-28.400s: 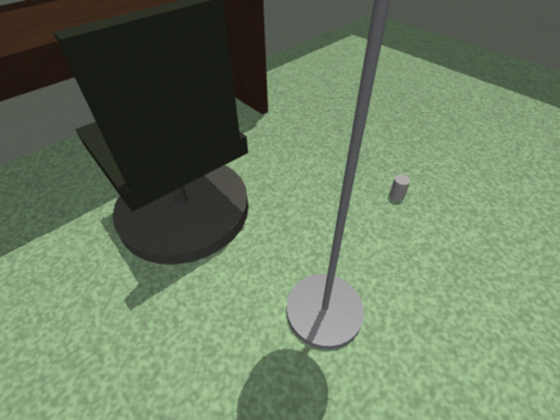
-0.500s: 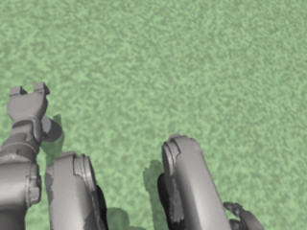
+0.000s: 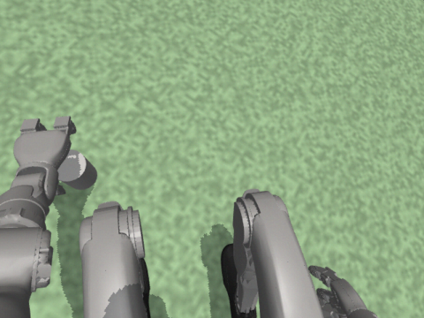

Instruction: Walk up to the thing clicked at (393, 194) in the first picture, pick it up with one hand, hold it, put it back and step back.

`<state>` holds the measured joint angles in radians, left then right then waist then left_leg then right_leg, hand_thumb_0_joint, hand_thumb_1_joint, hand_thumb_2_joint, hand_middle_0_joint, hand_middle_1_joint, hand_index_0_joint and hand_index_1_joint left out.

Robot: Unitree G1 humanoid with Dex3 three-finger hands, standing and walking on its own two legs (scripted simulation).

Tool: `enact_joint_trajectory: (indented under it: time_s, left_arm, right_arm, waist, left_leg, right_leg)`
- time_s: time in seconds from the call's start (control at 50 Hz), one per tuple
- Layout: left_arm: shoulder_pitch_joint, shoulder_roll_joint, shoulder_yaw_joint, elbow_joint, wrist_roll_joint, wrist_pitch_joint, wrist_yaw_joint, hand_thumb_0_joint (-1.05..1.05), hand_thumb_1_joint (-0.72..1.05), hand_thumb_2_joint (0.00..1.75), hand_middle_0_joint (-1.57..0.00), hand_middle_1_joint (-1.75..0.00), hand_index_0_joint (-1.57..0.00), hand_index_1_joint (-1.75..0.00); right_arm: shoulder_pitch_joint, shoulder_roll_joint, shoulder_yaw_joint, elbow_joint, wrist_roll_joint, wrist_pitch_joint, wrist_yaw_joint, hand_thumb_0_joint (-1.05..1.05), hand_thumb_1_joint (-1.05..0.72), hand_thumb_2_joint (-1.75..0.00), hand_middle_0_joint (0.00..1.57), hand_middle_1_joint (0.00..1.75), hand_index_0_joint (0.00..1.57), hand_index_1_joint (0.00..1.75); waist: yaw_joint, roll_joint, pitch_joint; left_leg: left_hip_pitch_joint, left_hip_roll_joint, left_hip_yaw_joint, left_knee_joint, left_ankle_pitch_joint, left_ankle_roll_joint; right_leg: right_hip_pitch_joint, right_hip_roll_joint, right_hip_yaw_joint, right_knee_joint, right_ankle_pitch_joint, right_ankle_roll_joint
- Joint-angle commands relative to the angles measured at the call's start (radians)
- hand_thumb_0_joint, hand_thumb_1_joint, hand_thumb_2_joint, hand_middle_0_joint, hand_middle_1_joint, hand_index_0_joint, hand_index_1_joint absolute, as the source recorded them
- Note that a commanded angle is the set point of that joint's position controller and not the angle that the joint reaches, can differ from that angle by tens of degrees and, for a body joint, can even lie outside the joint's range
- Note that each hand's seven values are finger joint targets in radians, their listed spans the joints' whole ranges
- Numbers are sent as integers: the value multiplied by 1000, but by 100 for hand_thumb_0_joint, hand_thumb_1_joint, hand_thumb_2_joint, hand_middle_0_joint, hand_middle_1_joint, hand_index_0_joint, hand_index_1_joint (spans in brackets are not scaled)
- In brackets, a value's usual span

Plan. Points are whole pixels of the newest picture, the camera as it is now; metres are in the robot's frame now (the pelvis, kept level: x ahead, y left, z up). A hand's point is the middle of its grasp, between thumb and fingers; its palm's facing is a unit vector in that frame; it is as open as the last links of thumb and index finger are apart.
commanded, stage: rest palm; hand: left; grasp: from above
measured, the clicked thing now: (75, 171) +0.43 +0.29 -0.28
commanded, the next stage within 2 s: close in 0.90 s
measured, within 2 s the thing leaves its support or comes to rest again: neither
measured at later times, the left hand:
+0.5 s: hand (69, 175) +0.41 +0.29 -0.24, palm faces -0.46 -0.13 -0.88, open 14.0 cm
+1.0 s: hand (67, 174) +0.41 +0.30 -0.25, palm faces -0.44 -0.15 -0.89, open 13.8 cm
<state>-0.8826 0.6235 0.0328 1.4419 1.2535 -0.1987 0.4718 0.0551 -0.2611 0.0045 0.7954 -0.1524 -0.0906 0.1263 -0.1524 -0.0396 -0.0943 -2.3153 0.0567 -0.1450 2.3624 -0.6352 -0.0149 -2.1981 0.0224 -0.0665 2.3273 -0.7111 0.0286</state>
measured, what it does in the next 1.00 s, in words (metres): stands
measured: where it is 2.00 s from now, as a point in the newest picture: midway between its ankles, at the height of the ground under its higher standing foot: (190, 306)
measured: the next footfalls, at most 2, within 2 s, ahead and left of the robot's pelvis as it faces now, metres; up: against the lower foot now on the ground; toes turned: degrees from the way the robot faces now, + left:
none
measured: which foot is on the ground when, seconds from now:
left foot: down 0.00-1.00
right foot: down 0.00-1.00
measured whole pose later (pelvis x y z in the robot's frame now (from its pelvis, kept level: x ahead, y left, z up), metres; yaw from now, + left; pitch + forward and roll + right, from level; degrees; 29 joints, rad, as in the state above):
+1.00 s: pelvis +0.01 +0.00 -0.04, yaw -4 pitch +28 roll -9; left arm -0.85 0.77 0.19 1.63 1.26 -0.26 0.61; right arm 0.06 -0.28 0.10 0.83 -0.27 -0.17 0.25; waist -0.23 -0.07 0.03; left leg -2.38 0.06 -0.23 2.54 -0.68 -0.04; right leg -2.25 0.06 -0.12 2.46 -0.72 0.03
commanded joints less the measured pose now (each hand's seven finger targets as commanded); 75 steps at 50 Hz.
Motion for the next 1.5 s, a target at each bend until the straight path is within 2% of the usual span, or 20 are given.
enact_joint_trajectory:
  time_s: [0.0,0.04,0.1,0.2,0.26,0.3,0.44,0.5,0.6,0.66,0.7,0.76,0.82,0.84,0.92,0.98,1.02,1.26,1.44,1.48]
  left_arm:
    - [-217,216,58,-32,6,38,47,0,-47,100,-9,-109,-11,-106]
    - [-233,259,98,-82,8,43,53,0,-50,96,-6,-108,-10,-105]
    - [-250,225,80,-41,1,44,54,0,-52,98,-6,-105,-7,-104]
    - [-250,285,112,-26,-14,14,70,0,-53,101,-7,-105,-7,-105]
    - [-245,306,126,-47,-17,-16,79,0,-53,99,-6,-104,-6,-104]
    - [-275,291,104,-32,-10,-30,89,0,-53,98,-5,-103,-6,-102]
    - [-190,334,159,-25,-3,-63,143,0,-52,99,-6,-102,-6,-101]
    - [-192,325,148,8,9,-55,159,0,-51,98,-5,-103,-7,-101]
    - [-154,370,202,36,17,-43,187,0,-49,101,-7,-104,-7,-103]
    - [-187,309,154,64,7,-37,177,0,-49,97,-5,-102,-7,-101]
    - [-131,373,208,85,8,-36,178,0,-49,96,-5,-102,-7,-100]
    - [-154,338,164,105,11,-37,162,0,-47,98,-6,-103,-8,-101]
    - [-123,341,169,124,-5,-39,157,0,-46,98,-7,-103,-8,-102]
    - [-135,330,144,140,1,-41,151,0,-47,99,-8,-103,-9,-101]
    - [-89,344,178,138,1,-55,155,0,-47,97,-7,-102,-8,-101]
    - [-135,330,137,157,10,-63,153,0,-47,100,-7,-103,-8,-102]
    - [-96,350,161,169,12,-63,162,0,-40,92,-10,-99,-12,-97]
    - [-119,355,130,224,25,-62,198,0,-25,87,-23,-93,-25,-90]
    - [-174,344,106,194,31,-48,202,0,-17,88,-33,-87,-33,-87]
    - [-149,366,137,184,24,-45,205,0,-17,87,-34,-85,-34,-86]
  right_arm:
    - [193,-226,-51,-7,1,-1,-8,0,-90,-89,20,30,20,30]
    - [188,-226,-48,-22,-3,-1,-2,0,-90,-90,20,30,20,30]
    - [188,-227,-39,-26,-13,-8,11,0,-90,-90,20,30,20,30]
    - [194,-233,-21,-25,-34,-24,23,0,-90,-90,20,30,20,30]
    - [202,-229,-17,-14,-45,-26,24,0,-90,-90,20,30,20,30]
    - [211,-236,-10,-7,-58,-36,31,0,-90,-90,20,30,20,30]
    - [207,-255,-3,8,-83,-58,55,0,-89,-90,20,30,20,30]
    - [199,-253,2,16,-95,-61,68,0,-89,-90,20,30,20,30]
    - [198,-269,2,27,-105,-65,85,0,-89,-90,20,30,20,30]
    - [185,-260,11,16,-111,-73,98,0,-89,-90,20,30,20,30]
    - [204,-281,-2,37,-109,-71,96,0,-89,-90,20,30,20,30]
    - [197,-262,12,37,-121,-78,109,0,-89,-90,20,30,20,30]
    - [185,-279,6,28,-110,-79,110,0,-89,-90,20,30,20,30]
    - [184,-273,12,24,-118,-83,114,0,-89,-90,20,30,20,30]
    - [176,-283,13,20,-116,-73,113,0,-89,-90,20,30,20,30]
    - [164,-261,41,16,-122,-76,117,0,-89,-90,20,30,20,30]
    - [166,-273,39,18,-121,-72,115,0,-88,-89,20,30,20,30]
    - [136,-280,74,10,-150,-83,114,0,-89,-89,20,30,20,30]
    - [143,-284,75,6,-150,-107,123,0,-89,-90,20,30,20,30]
    - [146,-281,67,16,-146,-103,122,0,-89,-90,20,30,20,30]
  waist:
    - [1,266,-579]
    - [13,310,-619]
    - [-40,246,-563]
    - [-55,201,-551]
    - [-40,226,-603]
    - [-73,238,-571]
    - [-43,297,-581]
    - [-58,278,-557]
    - [-55,310,-542]
    - [-88,288,-497]
    - [-62,286,-506]
    - [-93,272,-492]
    - [-70,266,-478]
    - [-87,268,-454]
    - [-60,268,-478]
    - [-93,252,-439]
    - [-70,235,-452]
    - [-94,217,-384]
    - [-112,224,-383]
    - [-88,252,-443]
  left_leg:
    - [543,-29,95,-233,98,31]
    - [559,-31,107,-228,128,30]
    - [500,-26,109,-193,112,40]
    - [422,-28,108,-141,81,49]
    - [425,-26,103,-121,90,45]
    - [435,-25,94,-107,72,42]
    - [453,-24,84,-95,83,30]
    - [433,-19,79,-75,86,32]
    - [440,-17,74,-70,118,29]
    - [412,-18,68,-56,112,33]
    - [417,-15,64,-64,111,34]
    - [415,-14,61,-43,125,36]
    - [397,-17,56,-56,96,36]
    - [385,-17,55,-53,73,37]
    - [396,-19,49,-75,77,34]
    - [366,-18,49,-53,69,39]
    - [366,-17,49,-53,85,41]
    - [316,-20,35,-61,-1,40]
    - [331,-20,31,-54,9,39]
    - [362,-18,37,-53,51,37]
  right_leg:
    - [198,34,-95,-228,205,-66]
    - [231,33,-92,-220,230,-65]
    - [228,39,-92,-229,231,-58]
    - [270,45,-80,-230,201,-50]
    - [298,48,-72,-215,196,-50]
    - [258,48,-87,-199,185,-51]
    - [249,56,-114,-167,193,-56]
    - [238,64,-119,-158,207,-53]
    - [242,64,-132,-130,243,-53]
    - [227,63,-136,-130,247,-47]
    - [241,64,-137,-142,240,-47]
    - [245,66,-139,-126,266,-42]
    - [235,63,-143,-130,228,-46]
    - [224,64,-139,-131,205,-47]
    - [239,70,-152,-133,203,-50]
    - [228,72,-145,-129,211,-45]
    - [245,74,-141,-139,224,-43]
    - [200,81,-148,-142,125,-49]
    - [185,76,-157,-135,145,-47]
    - [232,81,-144,-139,184,-47]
